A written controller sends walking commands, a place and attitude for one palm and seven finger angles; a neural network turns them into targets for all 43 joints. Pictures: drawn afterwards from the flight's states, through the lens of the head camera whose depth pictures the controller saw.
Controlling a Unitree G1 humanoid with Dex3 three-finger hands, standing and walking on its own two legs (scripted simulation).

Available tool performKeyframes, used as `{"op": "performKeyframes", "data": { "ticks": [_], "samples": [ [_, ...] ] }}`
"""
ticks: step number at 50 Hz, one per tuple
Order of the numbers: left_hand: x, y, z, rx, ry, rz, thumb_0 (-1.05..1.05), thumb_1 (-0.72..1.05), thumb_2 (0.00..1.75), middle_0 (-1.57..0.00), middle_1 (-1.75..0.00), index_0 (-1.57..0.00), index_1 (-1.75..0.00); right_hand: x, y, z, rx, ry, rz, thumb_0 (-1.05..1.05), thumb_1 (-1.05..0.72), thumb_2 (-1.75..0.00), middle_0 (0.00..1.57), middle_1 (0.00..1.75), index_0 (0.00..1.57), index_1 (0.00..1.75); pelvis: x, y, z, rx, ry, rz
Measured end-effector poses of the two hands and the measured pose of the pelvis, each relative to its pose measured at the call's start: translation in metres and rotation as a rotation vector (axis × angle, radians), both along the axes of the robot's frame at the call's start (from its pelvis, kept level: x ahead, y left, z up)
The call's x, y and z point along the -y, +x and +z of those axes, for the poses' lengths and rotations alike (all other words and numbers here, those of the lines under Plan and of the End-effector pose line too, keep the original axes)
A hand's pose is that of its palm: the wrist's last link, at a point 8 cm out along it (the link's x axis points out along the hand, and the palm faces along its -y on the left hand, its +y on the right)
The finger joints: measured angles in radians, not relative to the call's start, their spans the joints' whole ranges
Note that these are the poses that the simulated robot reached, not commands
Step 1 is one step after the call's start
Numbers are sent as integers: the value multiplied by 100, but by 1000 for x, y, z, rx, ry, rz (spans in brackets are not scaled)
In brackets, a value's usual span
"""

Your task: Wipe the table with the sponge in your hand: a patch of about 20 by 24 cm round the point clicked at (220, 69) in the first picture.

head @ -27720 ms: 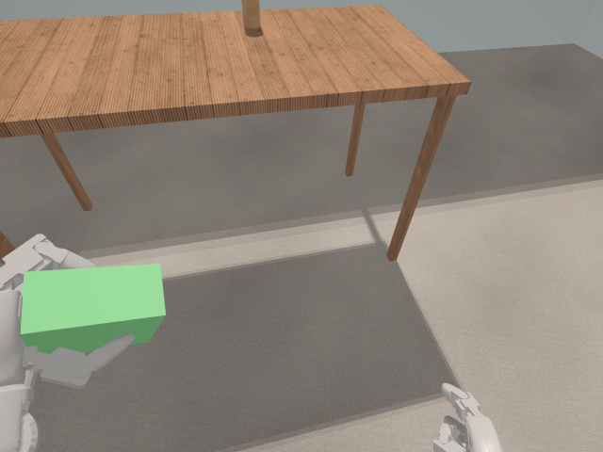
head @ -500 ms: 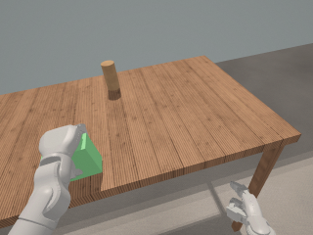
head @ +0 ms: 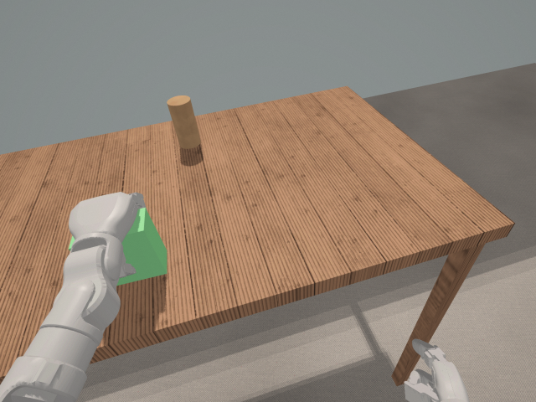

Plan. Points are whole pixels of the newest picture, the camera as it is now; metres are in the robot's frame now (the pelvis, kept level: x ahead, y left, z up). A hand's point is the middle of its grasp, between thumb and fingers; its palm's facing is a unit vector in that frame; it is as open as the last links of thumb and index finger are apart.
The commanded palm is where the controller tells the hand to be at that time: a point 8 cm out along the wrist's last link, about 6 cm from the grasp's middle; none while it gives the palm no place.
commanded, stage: wipe forward along the middle lane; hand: left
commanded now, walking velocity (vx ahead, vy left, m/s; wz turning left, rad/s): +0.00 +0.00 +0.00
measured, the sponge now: (127, 256) +0.30 +0.28 +0.07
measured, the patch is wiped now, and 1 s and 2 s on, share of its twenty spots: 0.95 0.95 0.95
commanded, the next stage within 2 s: slide back across to the first lane in 0.98 s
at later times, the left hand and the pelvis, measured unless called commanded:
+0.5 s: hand (125, 213) +0.36 +0.30 +0.11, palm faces -0.05 -0.02 -1.00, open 9.6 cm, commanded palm +0.35 +0.29 +0.14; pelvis +0.00 +0.01 +0.00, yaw +0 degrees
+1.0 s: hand (126, 193) +0.42 +0.33 +0.11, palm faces -0.10 -0.01 -1.00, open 9.6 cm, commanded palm +0.40 +0.32 +0.14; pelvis +0.01 +0.02 +0.00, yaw -1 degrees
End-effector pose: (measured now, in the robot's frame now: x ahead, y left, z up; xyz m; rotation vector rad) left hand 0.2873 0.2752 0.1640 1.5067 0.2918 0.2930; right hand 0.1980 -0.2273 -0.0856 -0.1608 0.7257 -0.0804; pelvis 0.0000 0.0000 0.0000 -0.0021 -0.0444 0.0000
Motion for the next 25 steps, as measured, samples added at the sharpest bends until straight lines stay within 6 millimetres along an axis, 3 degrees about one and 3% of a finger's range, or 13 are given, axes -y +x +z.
{"op": "performKeyframes", "data": {
  "ticks": [25],
  "samples": [
    [-19,60,2,-56,26,13,0,-48,110,-77,-139,-79,-135,8,-41,-20,-150,-17,-69,1,-90,-90,20,30,21,30,-6,1,-2,-66,-7,5]
  ]
}}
